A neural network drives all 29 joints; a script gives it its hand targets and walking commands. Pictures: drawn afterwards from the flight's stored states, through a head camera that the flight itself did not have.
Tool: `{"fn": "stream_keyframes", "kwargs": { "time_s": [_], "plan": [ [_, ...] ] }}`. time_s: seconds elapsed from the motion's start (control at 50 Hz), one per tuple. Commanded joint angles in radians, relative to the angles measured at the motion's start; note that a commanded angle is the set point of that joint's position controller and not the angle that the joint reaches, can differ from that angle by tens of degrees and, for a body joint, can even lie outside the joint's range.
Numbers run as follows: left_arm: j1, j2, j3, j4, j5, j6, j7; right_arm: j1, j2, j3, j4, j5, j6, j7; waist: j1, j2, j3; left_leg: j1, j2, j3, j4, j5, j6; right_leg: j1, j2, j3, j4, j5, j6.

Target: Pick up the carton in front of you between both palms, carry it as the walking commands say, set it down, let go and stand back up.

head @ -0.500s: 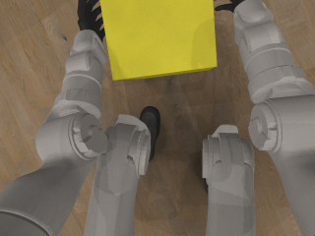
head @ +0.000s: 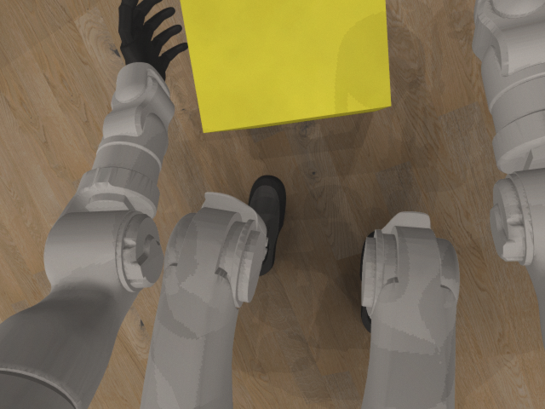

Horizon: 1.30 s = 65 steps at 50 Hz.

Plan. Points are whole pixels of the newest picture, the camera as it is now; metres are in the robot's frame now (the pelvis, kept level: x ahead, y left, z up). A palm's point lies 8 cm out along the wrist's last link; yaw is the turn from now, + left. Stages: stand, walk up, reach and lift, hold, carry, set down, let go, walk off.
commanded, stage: set down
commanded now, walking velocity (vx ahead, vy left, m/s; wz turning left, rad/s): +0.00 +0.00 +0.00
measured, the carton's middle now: (297, 47) +0.51 +0.05 -0.26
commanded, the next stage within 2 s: let go in 0.96 s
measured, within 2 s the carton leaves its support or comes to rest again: neither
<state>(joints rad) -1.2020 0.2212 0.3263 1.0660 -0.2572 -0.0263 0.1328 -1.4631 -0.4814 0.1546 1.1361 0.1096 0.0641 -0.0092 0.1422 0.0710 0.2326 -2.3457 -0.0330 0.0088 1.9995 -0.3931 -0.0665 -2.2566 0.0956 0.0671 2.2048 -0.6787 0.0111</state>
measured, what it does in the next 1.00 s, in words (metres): rises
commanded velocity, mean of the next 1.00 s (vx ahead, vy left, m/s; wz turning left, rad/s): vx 0.00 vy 0.00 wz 0.00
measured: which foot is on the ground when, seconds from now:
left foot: down 0.00-1.00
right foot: down 0.00-1.00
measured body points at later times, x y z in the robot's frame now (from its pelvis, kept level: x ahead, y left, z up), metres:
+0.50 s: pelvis +0.01 +0.00 +0.10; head +0.34 -0.01 +0.41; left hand +0.48 +0.22 -0.03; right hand +0.59 -0.16 -0.02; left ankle +0.16 +0.13 -0.35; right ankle +0.07 -0.11 -0.35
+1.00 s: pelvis +0.04 +0.00 +0.23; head +0.33 -0.01 +0.58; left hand +0.47 +0.22 +0.13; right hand +0.59 -0.17 +0.13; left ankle +0.16 +0.13 -0.35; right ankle +0.07 -0.11 -0.35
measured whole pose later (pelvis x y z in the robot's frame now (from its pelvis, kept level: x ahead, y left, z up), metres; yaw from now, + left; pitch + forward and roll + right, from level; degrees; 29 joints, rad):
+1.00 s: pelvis +0.04 +0.00 +0.23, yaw -2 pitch +46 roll +1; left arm -0.76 -0.02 0.36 0.52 0.00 0.16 0.17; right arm -1.16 -0.41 -0.14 1.01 -0.05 0.17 0.13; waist 0.16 -0.04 -0.11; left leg -1.71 -0.02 -0.04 1.18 -0.27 -0.04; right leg -1.63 0.06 0.05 1.31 -0.48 0.00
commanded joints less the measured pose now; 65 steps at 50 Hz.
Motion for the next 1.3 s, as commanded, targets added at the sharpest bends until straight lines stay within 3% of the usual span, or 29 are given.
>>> {"fn": "stream_keyframes", "kwargs": {
  "time_s": [0.0,0.1,0.18,0.28,0.36,0.6,0.94,1.06,1.16,1.28],
  "plan": [
    [-0.063,-0.012,-0.024,-0.181,-0.036,-0.005,0.029,-0.283,-0.051,-0.03,-0.144,-0.008,-0.005,-0.002,-0.002,-0.332,-1.195,0.718,0.001,0.053,-0.032,0.355,-0.006,0.53,-0.102,0.001,-0.29,0.36,-0.009],
    [0.019,0.004,-0.031,-0.391,0.023,0.056,0.081,-0.232,-0.09,-0.099,-0.251,-0.022,0.041,0.005,0.026,-0.301,-1.351,0.881,-0.02,0.092,-0.112,0.299,-0.008,0.603,-0.065,-0.052,-0.352,0.274,-0.019],
    [0.009,-0.013,-0.009,-0.482,0.106,0.101,0.1,-0.182,-0.097,-0.153,-0.203,-0.022,0.073,0.026,0.045,-0.218,-1.215,0.88,-0.021,0.103,-0.189,0.2,-0.014,0.511,-0.05,-0.06,-0.423,0.175,-0.033],
    [0.031,-0.065,-0.015,-0.534,0.141,0.125,0.096,-0.143,-0.106,-0.182,-0.147,-0.023,0.068,0.053,0.041,-0.16,-1.173,0.939,-0.022,0.097,-0.259,0.221,-0.021,0.466,-0.038,-0.072,-0.491,0.187,-0.038],
    [0.08,-0.105,-0.02,-0.538,0.143,0.141,0.088,-0.122,-0.109,-0.197,-0.144,-0.04,0.062,0.07,0.035,-0.169,-1.199,0.988,-0.029,0.089,-0.322,0.254,-0.026,0.491,-0.031,-0.082,-0.55,0.211,-0.035],
    [0.211,-0.111,0.016,-0.659,0.175,0.181,0.074,-0.075,-0.088,-0.234,-0.297,-0.098,0.103,0.102,0.045,-0.29,-1.35,1.059,-0.044,0.102,-0.533,0.351,-0.015,0.831,-0.017,-0.083,-0.751,0.381,-0.001],
    [0.319,-0.186,0.038,-0.643,0.257,0.173,0.034,0.059,-0.04,-0.313,-0.218,-0.161,0.084,0.136,0.045,-0.233,-1.219,1.273,-0.032,0.073,-0.848,0.419,-0.024,1.016,-0.021,-0.053,-1.063,0.482,-0.009],
    [0.455,-0.181,0.017,-0.648,0.298,0.147,-0.007,0.223,0.023,-0.366,-0.254,-0.211,0.068,0.107,0.029,-0.227,-1.291,1.401,-0.032,0.073,-0.929,0.508,-0.013,1.181,-0.016,-0.049,-1.166,0.612,0.002],
    [0.675,-0.136,-0.036,-0.685,0.334,0.111,-0.078,0.5,0.128,-0.407,-0.398,-0.245,0.042,0.032,0.01,-0.209,-1.297,1.547,-0.03,0.059,-1.012,0.565,0.009,1.332,-0.009,-0.043,-1.273,0.734,0.022],
    [0.839,-0.043,-0.125,-0.714,0.319,0.085,-0.174,0.718,0.211,-0.39,-0.583,-0.219,0.01,-0.043,-0.005,-0.152,-1.053,1.73,-0.008,0.033,-1.132,0.446,0.029,1.386,-0.018,-0.045,-1.428,0.523,0.022]
  ]
}}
